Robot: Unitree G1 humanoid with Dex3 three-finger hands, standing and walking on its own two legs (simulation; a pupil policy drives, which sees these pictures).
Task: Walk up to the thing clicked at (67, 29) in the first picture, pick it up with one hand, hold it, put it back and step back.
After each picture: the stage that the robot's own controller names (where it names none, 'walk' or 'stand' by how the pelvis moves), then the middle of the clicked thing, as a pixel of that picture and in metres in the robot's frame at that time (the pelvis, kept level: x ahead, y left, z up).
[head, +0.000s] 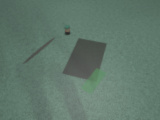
stand; (67, 30) +1.58 +0.25 -0.72
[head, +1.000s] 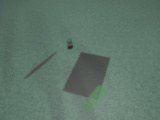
walk; (69, 43) +1.45 +0.33 -0.72
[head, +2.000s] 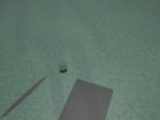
walk; (63, 66) +0.93 +0.30 -0.71
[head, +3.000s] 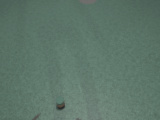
walk; (60, 103) +0.56 +0.24 -0.70
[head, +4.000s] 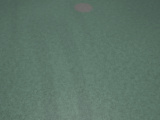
stand; out of the picture +0.38 +0.19 -0.71
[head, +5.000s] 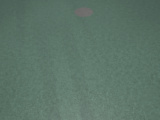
stand; out of the picture +0.33 +0.20 -0.72
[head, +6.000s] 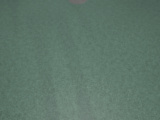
stand; out of the picture +0.35 +0.23 -0.71
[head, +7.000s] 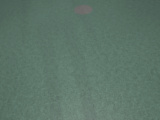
stand; out of the picture +0.35 +0.24 -0.72
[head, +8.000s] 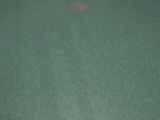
stand; out of the picture +0.37 +0.25 -0.72
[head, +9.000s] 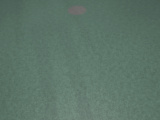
stand; out of the picture +0.36 +0.26 -0.73
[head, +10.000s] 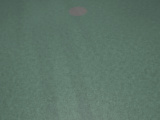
stand; out of the picture +0.36 +0.26 -0.73
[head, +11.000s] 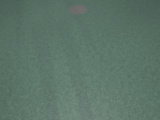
stand; out of the picture +0.36 +0.26 -0.73
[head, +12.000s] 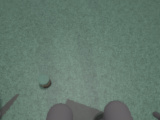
go down; (45, 81) +0.43 +0.23 -0.50
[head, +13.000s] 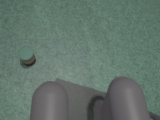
go down; (27, 56) +0.47 +0.24 -0.33
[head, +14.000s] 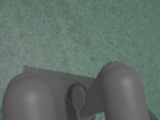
close in; out of the picture +0.47 +0.27 -0.26
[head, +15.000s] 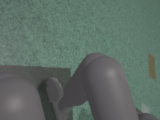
close; out of the picture +0.46 +0.29 -0.24
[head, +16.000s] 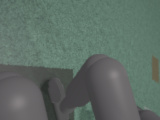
lift; out of the picture +0.43 +0.27 -0.25
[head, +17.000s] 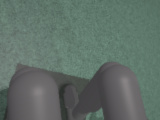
lift; out of the picture +0.39 +0.27 -0.20
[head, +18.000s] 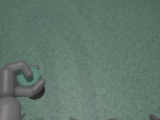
lift; (32, 84) +0.33 +0.19 -0.02
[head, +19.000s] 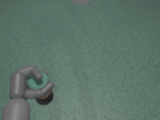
hold; (41, 89) +0.32 +0.17 +0.00
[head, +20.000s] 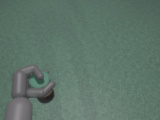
hold; (42, 87) +0.33 +0.17 -0.01
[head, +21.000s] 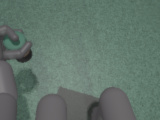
crouch; (19, 48) +0.45 +0.21 -0.10
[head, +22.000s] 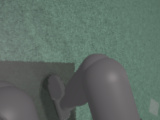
lower; out of the picture +0.47 +0.26 -0.25
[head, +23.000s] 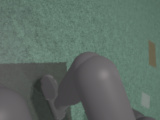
lower; out of the picture +0.47 +0.27 -0.25
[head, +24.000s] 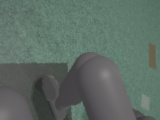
lower; out of the picture +0.47 +0.28 -0.25
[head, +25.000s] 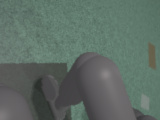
lower; out of the picture +0.47 +0.28 -0.25
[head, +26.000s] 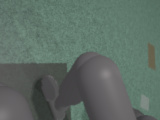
loosen; out of the picture +0.47 +0.28 -0.25
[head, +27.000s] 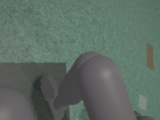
open; out of the picture +0.46 +0.27 -0.25
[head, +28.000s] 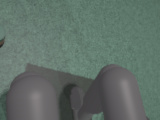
stand; out of the picture +0.46 +0.25 -0.27
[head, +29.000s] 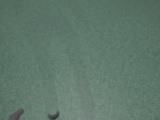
stand; (53, 112) +0.40 +0.19 -0.62
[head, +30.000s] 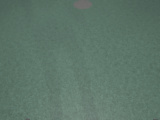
stand; out of the picture +0.40 +0.20 -0.67
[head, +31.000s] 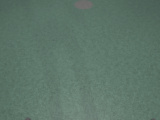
stand; out of the picture +0.40 +0.19 -0.67
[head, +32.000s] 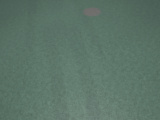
stand; out of the picture +0.43 +0.19 -0.72
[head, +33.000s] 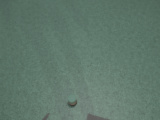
walk; (72, 100) +0.48 +0.12 -0.70
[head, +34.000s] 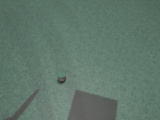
walk; (61, 77) +0.66 +0.16 -0.69
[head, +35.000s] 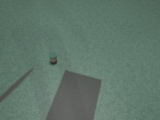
walk; (53, 58) +0.95 +0.27 -0.71
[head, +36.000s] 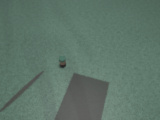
stand; (62, 61) +1.01 +0.24 -0.71
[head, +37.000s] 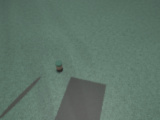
stand; (59, 66) +1.00 +0.28 -0.73
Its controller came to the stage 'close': yes
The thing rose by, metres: 0.71
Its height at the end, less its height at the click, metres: +0.00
